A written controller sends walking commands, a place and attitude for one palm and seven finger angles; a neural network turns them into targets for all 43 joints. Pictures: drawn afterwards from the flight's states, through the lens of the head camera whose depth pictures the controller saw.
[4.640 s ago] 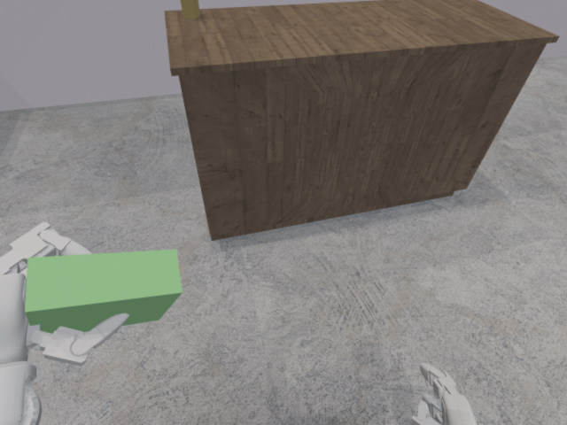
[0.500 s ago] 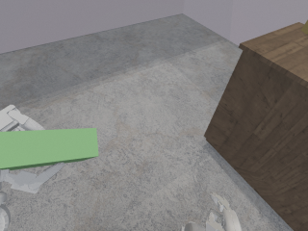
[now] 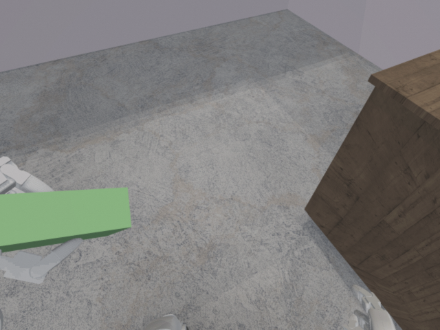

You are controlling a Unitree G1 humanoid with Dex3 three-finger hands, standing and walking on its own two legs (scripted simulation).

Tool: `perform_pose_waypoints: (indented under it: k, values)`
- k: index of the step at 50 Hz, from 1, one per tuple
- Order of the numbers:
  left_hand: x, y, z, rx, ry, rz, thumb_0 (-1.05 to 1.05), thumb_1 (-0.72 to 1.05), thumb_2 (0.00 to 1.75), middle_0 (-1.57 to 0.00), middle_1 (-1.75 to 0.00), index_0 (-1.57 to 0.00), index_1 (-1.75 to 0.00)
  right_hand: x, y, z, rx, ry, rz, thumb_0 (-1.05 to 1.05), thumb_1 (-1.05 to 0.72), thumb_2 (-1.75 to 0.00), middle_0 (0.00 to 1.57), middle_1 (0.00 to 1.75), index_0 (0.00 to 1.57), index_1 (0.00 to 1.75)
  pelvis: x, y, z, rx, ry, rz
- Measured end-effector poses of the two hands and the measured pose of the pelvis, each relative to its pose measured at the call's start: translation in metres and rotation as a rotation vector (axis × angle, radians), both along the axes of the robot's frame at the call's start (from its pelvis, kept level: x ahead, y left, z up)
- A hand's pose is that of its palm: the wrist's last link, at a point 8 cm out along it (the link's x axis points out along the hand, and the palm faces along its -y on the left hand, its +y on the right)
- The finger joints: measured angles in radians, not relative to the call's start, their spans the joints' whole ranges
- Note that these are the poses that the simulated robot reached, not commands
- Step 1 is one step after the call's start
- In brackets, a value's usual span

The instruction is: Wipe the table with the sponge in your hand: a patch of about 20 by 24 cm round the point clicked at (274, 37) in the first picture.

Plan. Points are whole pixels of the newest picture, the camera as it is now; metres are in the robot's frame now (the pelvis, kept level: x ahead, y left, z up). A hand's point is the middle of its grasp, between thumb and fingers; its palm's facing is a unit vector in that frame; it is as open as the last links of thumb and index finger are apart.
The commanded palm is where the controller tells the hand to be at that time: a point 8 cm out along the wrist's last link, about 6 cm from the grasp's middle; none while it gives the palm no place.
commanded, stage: walk to a spot facing it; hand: left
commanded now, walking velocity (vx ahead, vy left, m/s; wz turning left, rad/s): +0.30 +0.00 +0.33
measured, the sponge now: (81, 218) +0.23 +0.20 +0.16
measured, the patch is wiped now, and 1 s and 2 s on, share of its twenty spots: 0.00 0.00 0.00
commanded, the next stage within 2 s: turn to face it in 0.62 s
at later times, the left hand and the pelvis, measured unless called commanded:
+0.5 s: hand (81, 176) +0.29 +0.22 +0.16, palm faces +0.55 -0.72 -0.43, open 9.3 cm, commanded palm +0.22 +0.25 +0.18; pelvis +0.11 -0.05 -0.01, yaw +10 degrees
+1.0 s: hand (61, 173) +0.27 +0.23 +0.19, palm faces +0.64 -0.67 -0.38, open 9.3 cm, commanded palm +0.22 +0.26 +0.18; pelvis +0.14 -0.06 +0.00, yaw +15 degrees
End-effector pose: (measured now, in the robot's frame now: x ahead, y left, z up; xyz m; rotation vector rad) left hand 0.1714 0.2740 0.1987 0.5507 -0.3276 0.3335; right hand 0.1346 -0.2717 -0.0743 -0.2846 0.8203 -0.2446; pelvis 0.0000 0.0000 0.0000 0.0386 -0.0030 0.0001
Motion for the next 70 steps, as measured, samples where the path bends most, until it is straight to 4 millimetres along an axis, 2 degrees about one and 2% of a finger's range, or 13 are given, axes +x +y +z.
perform_pose_waypoints:
  k: [7, 15, 19, 24, 31, 38, 44, 48, 52, 55, 59, 63, 70]
  values:
    - [0.045, 0.017, -0.020, -0.039, -0.063, 0.033, -0.01, -0.44, 1.03, -0.83, -1.37, -0.83, -1.36, 0.061, 0.039, -0.016, 0.074, -0.074, 0.035, 0.02, -0.90, -0.90, 0.20, 0.30, 0.20, 0.30, 0.035, 0.008, -0.019, -0.007, -0.034, 0.023]
    - [0.054, -0.011, 0.009, 0.023, -0.033, 0.017, -0.01, -0.44, 1.03, -0.83, -1.37, -0.83, -1.36, 0.103, 0.084, -0.016, 0.246, -0.079, 0.147, 0.02, -0.90, -0.90, 0.20, 0.30, 0.21, 0.30, 0.069, -0.013, -0.003, -0.044, -0.005, 0.055]
    - [0.057, -0.020, 0.008, 0.055, -0.003, 0.109, -0.01, -0.44, 1.03, -0.83, -1.37, -0.83, -1.36, 0.123, 0.075, -0.032, 0.274, -0.048, 0.194, 0.02, -0.90, -0.90, 0.21, 0.30, 0.21, 0.30, 0.090, -0.033, -0.008, -0.042, -0.010, 0.089]
    - [0.067, -0.027, -0.016, -0.034, 0.034, 0.221, -0.01, -0.44, 1.03, -0.83, -1.37, -0.83, -1.36, 0.153, 0.038, -0.048, 0.202, 0.022, 0.253, 0.02, -0.90, -0.90, 0.21, 0.30, 0.21, 0.30, 0.108, -0.050, -0.014, -0.018, -0.033, 0.158]
    - [0.074, -0.034, -0.016, -0.056, 0.082, 0.225, -0.01, -0.44, 1.03, -0.83, -1.37, -0.84, -1.36, 0.197, -0.004, -0.013, 0.049, 0.003, 0.251, 0.02, -0.90, -0.90, 0.20, 0.30, 0.21, 0.30, 0.125, -0.058, 0.000, 0.014, -0.023, 0.224]
    - [0.065, -0.011, -0.003, 0.007, -0.035, 0.230, -0.01, -0.44, 1.03, -0.83, -1.37, -0.84, -1.36, 0.237, 0.008, 0.007, -0.035, -0.089, 0.291, 0.02, -0.90, -0.90, 0.20, 0.30, 0.20, 0.30, 0.138, -0.042, -0.015, -0.013, 0.001, 0.273]
    - [0.058, 0.006, -0.013, -0.009, -0.067, 0.285, -0.01, -0.44, 1.03, -0.83, -1.37, -0.84, -1.36, 0.240, 0.057, 0.000, 0.085, -0.099, 0.359, 0.02, -0.91, -0.90, 0.20, 0.30, 0.20, 0.30, 0.138, -0.043, -0.015, -0.029, -0.021, 0.293]
    - [0.053, -0.008, -0.004, -0.044, -0.068, 0.297, -0.01, -0.44, 1.03, -0.83, -1.37, -0.84, -1.36, 0.231, 0.085, -0.001, 0.184, -0.098, 0.428, 0.02, -0.90, -0.90, 0.20, 0.30, 0.20, 0.30, 0.138, -0.050, -0.006, -0.043, -0.023, 0.275]
    - [0.056, -0.028, 0.002, -0.040, -0.048, 0.291, -0.01, -0.44, 1.03, -0.83, -1.37, -0.84, -1.36, 0.222, 0.092, -0.006, 0.266, -0.111, 0.457, 0.02, -0.90, -0.90, 0.20, 0.30, 0.21, 0.30, 0.137, -0.064, -0.004, -0.047, -0.021, 0.240]
    - [0.065, -0.044, -0.003, -0.017, -0.011, 0.291, -0.01, -0.44, 1.03, -0.83, -1.37, -0.84, -1.36, 0.219, 0.078, -0.016, 0.308, -0.122, 0.448, 0.02, -0.90, -0.90, 0.21, 0.30, 0.21, 0.30, 0.135, -0.079, -0.010, -0.035, -0.021, 0.207]
    - [0.083, -0.070, -0.015, -0.041, 0.040, 0.254, -0.01, -0.44, 1.03, -0.83, -1.37, -0.84, -1.36, 0.210, 0.035, -0.030, 0.297, -0.099, 0.388, 0.02, -0.90, -0.90, 0.21, 0.30, 0.21, 0.30, 0.128, -0.099, -0.015, -0.023, -0.023, 0.165]
    - [0.099, -0.098, -0.019, -0.078, 0.091, 0.168, -0.01, -0.44, 1.03, -0.83, -1.37, -0.84, -1.36, 0.193, -0.022, -0.024, 0.215, -0.059, 0.273, 0.02, -0.90, -0.90, 0.21, 0.30, 0.21, 0.30, 0.122, -0.111, -0.006, 0.012, -0.010, 0.108]
    - [0.112, -0.129, 0.000, 0.003, 0.082, 0.015, -0.01, -0.44, 1.03, -0.83, -1.36, -0.84, -1.36, 0.148, -0.107, -0.007, 0.088, -0.032, 0.079, 0.02, -0.90, -0.90, 0.20, 0.30, 0.20, 0.30, 0.110, -0.126, 0.002, 0.027, 0.020, 0.036]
